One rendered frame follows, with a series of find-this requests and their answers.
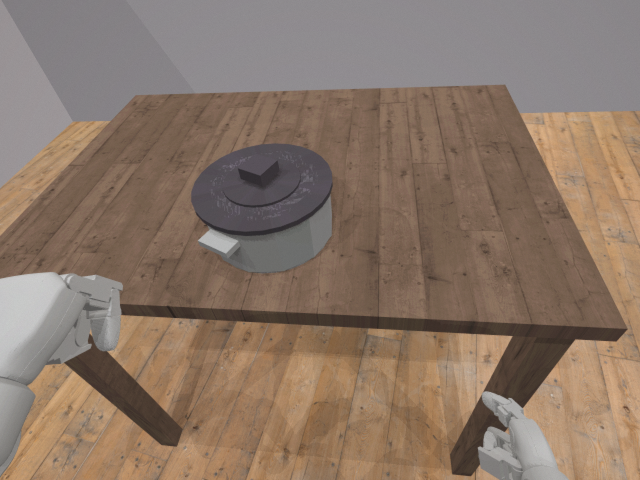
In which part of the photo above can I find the knob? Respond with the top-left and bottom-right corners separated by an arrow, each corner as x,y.
238,154 -> 280,186

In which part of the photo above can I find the left robot hand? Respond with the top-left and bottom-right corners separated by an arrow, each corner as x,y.
0,272 -> 123,386

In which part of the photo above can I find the pot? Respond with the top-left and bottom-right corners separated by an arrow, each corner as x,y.
198,195 -> 332,273

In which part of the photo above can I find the lid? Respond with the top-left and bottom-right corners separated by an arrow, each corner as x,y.
191,143 -> 333,236

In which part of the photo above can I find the table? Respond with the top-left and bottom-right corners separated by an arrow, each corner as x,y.
0,85 -> 628,476

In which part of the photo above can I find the robot left forearm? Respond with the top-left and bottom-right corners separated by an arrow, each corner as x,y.
0,378 -> 36,477

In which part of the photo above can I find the right robot hand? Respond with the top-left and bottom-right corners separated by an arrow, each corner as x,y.
478,391 -> 558,480

